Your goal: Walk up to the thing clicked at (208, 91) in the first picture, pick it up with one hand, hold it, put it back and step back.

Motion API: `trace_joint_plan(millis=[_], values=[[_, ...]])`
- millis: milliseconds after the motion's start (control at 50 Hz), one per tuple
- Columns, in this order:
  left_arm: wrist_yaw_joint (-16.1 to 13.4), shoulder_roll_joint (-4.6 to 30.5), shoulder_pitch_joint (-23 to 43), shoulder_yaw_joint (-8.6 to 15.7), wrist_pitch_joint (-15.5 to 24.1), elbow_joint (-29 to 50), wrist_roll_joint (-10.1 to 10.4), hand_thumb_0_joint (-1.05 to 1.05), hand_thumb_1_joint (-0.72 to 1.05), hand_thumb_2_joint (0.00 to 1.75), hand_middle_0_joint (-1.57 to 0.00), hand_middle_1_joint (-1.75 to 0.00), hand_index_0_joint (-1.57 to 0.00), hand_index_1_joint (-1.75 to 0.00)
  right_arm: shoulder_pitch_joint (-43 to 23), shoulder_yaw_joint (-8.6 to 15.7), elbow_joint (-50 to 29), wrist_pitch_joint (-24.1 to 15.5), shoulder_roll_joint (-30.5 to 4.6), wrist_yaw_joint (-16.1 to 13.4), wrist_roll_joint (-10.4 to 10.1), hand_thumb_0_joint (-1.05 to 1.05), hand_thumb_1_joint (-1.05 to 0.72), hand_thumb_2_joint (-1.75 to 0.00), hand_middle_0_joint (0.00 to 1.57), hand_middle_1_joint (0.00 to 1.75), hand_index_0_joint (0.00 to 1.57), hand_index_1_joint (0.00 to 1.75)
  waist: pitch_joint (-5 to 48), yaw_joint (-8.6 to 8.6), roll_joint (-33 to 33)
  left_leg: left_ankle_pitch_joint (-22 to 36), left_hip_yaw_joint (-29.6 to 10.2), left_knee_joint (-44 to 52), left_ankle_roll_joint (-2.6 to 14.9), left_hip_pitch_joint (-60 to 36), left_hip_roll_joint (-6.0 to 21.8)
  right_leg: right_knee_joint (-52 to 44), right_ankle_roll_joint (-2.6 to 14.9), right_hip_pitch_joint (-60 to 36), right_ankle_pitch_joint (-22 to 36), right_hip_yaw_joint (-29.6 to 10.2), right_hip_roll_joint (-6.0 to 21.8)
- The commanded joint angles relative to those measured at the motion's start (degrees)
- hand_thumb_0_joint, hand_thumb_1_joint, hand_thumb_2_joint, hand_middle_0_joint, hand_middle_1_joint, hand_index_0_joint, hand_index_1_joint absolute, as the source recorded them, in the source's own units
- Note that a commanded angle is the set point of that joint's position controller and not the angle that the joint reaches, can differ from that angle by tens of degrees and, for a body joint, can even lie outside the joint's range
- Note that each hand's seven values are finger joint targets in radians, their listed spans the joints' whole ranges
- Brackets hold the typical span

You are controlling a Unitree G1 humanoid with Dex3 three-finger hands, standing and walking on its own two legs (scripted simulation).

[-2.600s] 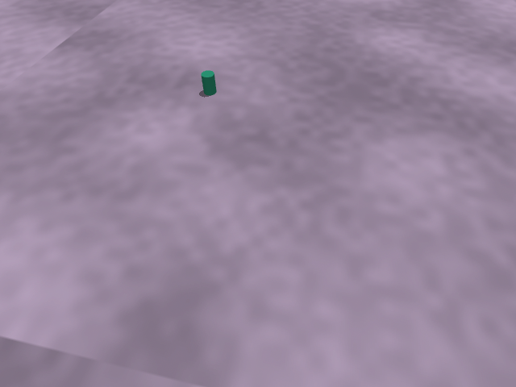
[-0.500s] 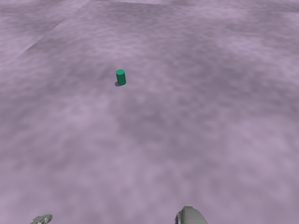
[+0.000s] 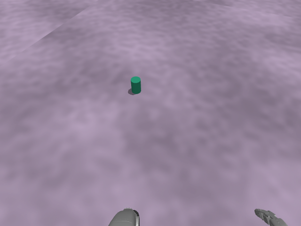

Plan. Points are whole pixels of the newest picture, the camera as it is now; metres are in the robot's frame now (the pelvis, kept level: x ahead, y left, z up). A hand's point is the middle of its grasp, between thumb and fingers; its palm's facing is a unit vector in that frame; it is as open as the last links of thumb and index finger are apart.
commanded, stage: walk up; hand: left
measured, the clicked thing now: (136, 85) +1.30 +0.23 -0.70
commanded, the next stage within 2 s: none
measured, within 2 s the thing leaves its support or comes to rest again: neither
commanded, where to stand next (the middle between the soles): +0.96 +0.02 m, yaw -2 degrees
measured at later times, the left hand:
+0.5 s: hand (92, 150) +0.36 +0.25 -0.12, palm faces -0.11 -0.91 -0.39, open 7.4 cm
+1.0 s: hand (95, 135) +0.43 +0.26 -0.14, palm faces +0.02 -0.93 -0.37, open 7.4 cm
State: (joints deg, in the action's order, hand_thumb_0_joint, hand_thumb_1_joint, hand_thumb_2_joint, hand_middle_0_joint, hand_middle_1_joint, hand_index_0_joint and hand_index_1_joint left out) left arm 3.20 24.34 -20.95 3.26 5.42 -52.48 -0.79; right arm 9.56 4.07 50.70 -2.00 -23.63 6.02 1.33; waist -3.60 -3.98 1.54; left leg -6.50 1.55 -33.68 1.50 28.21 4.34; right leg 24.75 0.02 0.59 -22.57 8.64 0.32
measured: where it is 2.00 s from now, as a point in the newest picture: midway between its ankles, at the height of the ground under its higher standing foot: (159, 141)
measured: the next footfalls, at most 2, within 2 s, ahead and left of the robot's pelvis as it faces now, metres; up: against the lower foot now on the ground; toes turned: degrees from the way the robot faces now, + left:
left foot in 0.02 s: +0.19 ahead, +0.12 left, +0.00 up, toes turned +4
right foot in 0.50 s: +0.40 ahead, -0.16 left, +0.00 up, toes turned -7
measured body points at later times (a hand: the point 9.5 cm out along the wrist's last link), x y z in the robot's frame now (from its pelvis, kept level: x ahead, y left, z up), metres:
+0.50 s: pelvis +0.24 -0.03 -0.01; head +0.25 -0.05 +0.44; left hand +0.36 +0.29 -0.10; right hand +0.25 -0.35 -0.13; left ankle +0.15 +0.12 -0.73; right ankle +0.36 -0.15 -0.73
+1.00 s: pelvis +0.42 -0.03 +0.00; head +0.43 -0.01 +0.45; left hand +0.43 +0.31 -0.11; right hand +0.52 -0.35 -0.10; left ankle +0.54 +0.11 -0.72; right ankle +0.36 -0.15 -0.73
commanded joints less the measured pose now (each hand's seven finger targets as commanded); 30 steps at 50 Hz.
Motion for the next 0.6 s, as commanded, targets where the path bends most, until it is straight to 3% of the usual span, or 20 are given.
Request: trace_joint_plan(millis=[0,20,40,60,80,120,140,180,220,280,300,380,420,440,460,480,500,520,540,580], values=[[-1.7,13.9,2.8,3.5,0.9,6.2,0.2,0.0,0.9,0.9,-0.2,-0.3,-0.2,-0.3,8.1,4.6,-1.5,-2.8,-12.8,-1.3,1.0,0.0,-0.9,-0.9,0.2,0.3,0.2,0.3,8.1,8.02,3.4,-3.6,0.8,4.1,3.96,-24.9,-1.9,12.8,7.49,11.4,25.3,-4.9,11.7],[-1.9,10.1,0.1,2.1,0.6,6.3,0.6,0.0,0.9,0.9,-0.2,-0.3,-0.2,-0.3,15.6,6.0,0.2,-3.2,-16.4,-2.2,1.9,0.0,-0.9,-0.9,0.2,0.3,0.2,0.3,12.6,10.88,12.0,-14.6,-9.0,6.6,6.82,-35.5,3.9,29.4,5.43,20.9,19.7,-2.5,7.3],[-1.5,6.2,-3.2,1.0,0.4,6.5,1.1,0.0,0.9,0.9,-0.2,-0.3,-0.2,-0.3,15.1,6.8,-1.7,-3.5,-19.9,-3.0,1.4,0.0,-0.9,-0.9,0.2,0.3,0.2,0.3,12.8,8.77,21.2,-21.5,-33.6,12.1,9.78,-43.0,16.4,40.9,2.57,36.3,-8.7,-4.6,-1.5],[-2.4,13.4,-2.2,2.3,-0.2,5.6,1.0,0.0,0.9,0.9,-0.2,-0.3,-0.2,-0.3,12.8,6.9,-3.0,-3.5,-20.8,-3.1,-0.8,0.0,-0.9,-0.9,0.2,0.3,0.2,0.3,12.8,9.33,12.6,-26.6,-42.8,18.2,14.46,-40.1,20.1,44.3,3.91,37.9,-8.9,-10.0,-0.1],[-2.5,15.2,0.9,2.1,-0.1,5.1,0.6,0.0,0.9,0.9,-0.2,-0.3,-0.2,-0.3,10.5,6.8,-3.2,-3.2,-19.4,-3.2,-1.6,0.0,-0.9,-0.9,0.2,0.3,0.2,0.3,8.6,8.86,8.5,-23.4,-39.1,18.8,14.74,-35.4,19.5,46.1,3.89,39.0,-5.3,-12.3,2.5],[-1.8,13.0,1.6,1.9,0.3,4.0,1.3,0.0,0.9,0.9,-0.2,-0.3,-0.2,-0.3,6.9,4.4,-3.9,-3.6,-15.3,-3.9,-1.7,0.0,-0.9,-0.9,0.2,0.3,0.2,0.3,3.4,6.65,3.1,-1.5,-21.5,17.9,8.88,-27.2,13.6,42.2,3.05,34.6,2.5,-16.1,3.9],[-1.4,12.3,0.0,1.9,0.0,3.3,1.5,0.0,0.9,0.9,-0.2,-0.3,-0.2,-0.3,7.0,3.8,-3.9,-4.0,-13.9,-4.0,-2.0,0.0,-0.9,-0.9,0.2,0.3,0.2,0.3,3.0,5.47,3.3,6.6,-15.5,17.4,7.47,-25.2,11.9,39.3,2.7,32.4,4.4,-15.4,4.8],[-1.1,11.2,-1.3,1.9,-0.7,2.9,1.7,0.0,0.9,0.9,-0.2,-0.3,-0.2,-0.3,6.8,3.3,-4.0,-4.5,-12.9,-4.1,-2.0,0.0,-0.9,-0.9,0.2,0.3,0.2,0.3,4.1,4.38,4.3,14.7,-10.1,16.7,9.31,-23.2,10.8,38.5,1.21,29.5,5.4,-13.5,4.7],[-0.5,10.4,0.0,1.8,-1.1,3.8,1.2,0.0,0.9,0.9,-0.2,-0.3,-0.2,-0.3,6.1,3.2,-5.0,-4.9,-12.8,-4.1,-1.7,0.0,-0.9,-0.9,0.2,0.3,0.2,0.3,2.5,3.84,5.0,13.0,-6.6,18.2,9.76,-22.1,10.1,33.9,0.34,30.3,7.6,-12.2,5.2],[0.6,10.0,6.2,1.8,-1.3,5.9,0.7,0.0,0.9,0.9,-0.2,-0.3,-0.2,-0.3,5.3,3.6,-5.6,-5.1,-14.1,-4.0,-1.2,0.0,-0.9,-0.9,0.2,0.3,0.2,0.3,-1.9,4.56,6.0,6.2,-4.8,21.3,11.98,-19.5,10.8,24.4,-0.54,32.1,9.7,-10.1,7.2],[1.0,9.8,8.1,1.9,-1.2,6.4,0.5,0.0,0.9,0.9,-0.2,-0.3,-0.2,-0.3,5.4,3.7,-5.5,-5.1,-14.2,-3.9,-1.2,0.0,-0.9,-0.9,0.2,0.3,0.2,0.3,-2.1,5.07,5.5,6.0,-3.5,20.7,11.83,-19.4,10.1,20.7,-0.37,30.8,11.4,-9.3,7.7],[1.4,9.3,9.8,2.5,-0.7,5.7,0.6,0.0,0.9,0.9,-0.2,-0.3,-0.2,-0.3,5.2,3.5,-5.9,-4.7,-14.6,-3.5,-1.2,0.0,-0.9,-0.9,0.2,0.3,0.2,0.3,-0.2,5.08,5.9,3.5,-1.7,17.3,9.52,-16.8,8.4,10.3,0.81,20.5,18.3,-6.2,5.3],[1.1,9.7,7.9,3.2,-0.6,4.4,0.5,0.0,0.9,0.9,-0.2,-0.3,-0.2,-0.3,5.1,3.9,-6.0,-4.2,-15.1,-3.7,-1.3,0.0,-0.9,-0.9,0.2,0.3,0.2,0.3,1.7,3.74,5.0,-1.6,-2.6,13.9,9.05,-15.4,9.3,9.8,1.44,15.1,17.4,-5.1,4.2],[0.9,10.3,6.1,3.4,-0.4,3.5,0.3,0.0,0.9,0.9,-0.2,-0.3,-0.2,-0.3,5.0,3.9,-6.2,-3.8,-15.1,-3.7,-1.3,0.0,-0.9,-0.9,0.2,0.3,0.2,0.3,2.5,2.54,3.0,-1.9,-2.0,10.3,8.37,-14.6,8.8,7.9,1.61,10.9,17.1,-4.3,3.5],[0.4,11.9,3.1,4.2,0.0,2.5,0.2,0.0,0.9,0.9,-0.2,-0.3,-0.2,-0.3,6.2,3.3,-6.3,-3.7,-13.4,-3.7,-1.1,0.0,-0.9,-0.9,0.2,0.3,0.2,0.3,5.3,0.88,-1.5,2.2,-0.1,1.5,6.98,-13.1,6.4,6.0,2.55,4.0,13.9,-4.4,2.2],[-0.4,14.1,-2.8,5.3,0.7,1.2,0.0,0.0,0.9,0.9,-0.2,-0.3,-0.2,-0.3,9.6,2.1,-6.2,-3.7,-10.1,-3.6,-1.2,0.0,-0.9,-0.9,0.2,0.3,0.2,0.3,9.6,-1.61,-9.6,-0.8,2.8,-12.9,5.04,-9.6,2.4,2.4,3.44,-4.1,7.9,-9.6,5.1],[-1.2,19.0,-5.7,6.5,1.3,2.0,-0.3,0.0,0.9,0.9,-0.2,-0.3,-0.2,-0.3,12.8,0.7,-7.0,-3.6,-6.4,-3.5,-1.2,0.0,-0.9,-0.9,0.2,0.3,0.2,0.3,11.9,-1.59,-21.7,-20.1,4.5,-26.2,2.52,0.8,-4.3,-3.6,6.66,-10.4,1.4,-30.2,18.4],[-1.3,20.1,-4.3,6.3,1.1,2.6,0.5,0.0,0.9,0.9,-0.2,-0.3,-0.2,-0.3,12.6,1.5,-5.8,-2.9,-10.8,-3.9,-1.3,0.0,-0.9,-0.9,0.2,0.3,0.2,0.3,9.1,-1.53,-15.6,-23.6,0.9,-32.5,1.15,8.9,-5.7,-9.3,11.81,-12.0,0.1,-43.3,24.8],[-1.6,20.1,-3.1,6.1,0.8,3.1,1.3,0.0,0.9,0.9,-0.2,-0.3,-0.2,-0.3,10.0,2.1,-5.0,-2.6,-13.7,-4.5,-0.9,0.0,-0.9,-0.9,0.2,0.3,0.2,0.3,7.6,-1.95,-13.1,-22.4,-2.3,-35.8,0.97,9.5,-3.0,-9.5,14.57,-8.1,2.7,-45.5,25.9],[-2.0,16.7,0.7,5.0,0.9,4.3,1.5,0.0,0.9,0.9,-0.2,-0.3,-0.2,-0.3,7.0,2.1,-4.2,-2.7,-12.8,-4.4,-1.8,0.0,-0.9,-0.9,0.2,0.3,0.2,0.3,3.4,-0.14,-8.6,-16.6,-6.8,-36.1,1.34,7.8,-1.1,-8.7,13.42,-0.1,15.3,-32.3,21.1]])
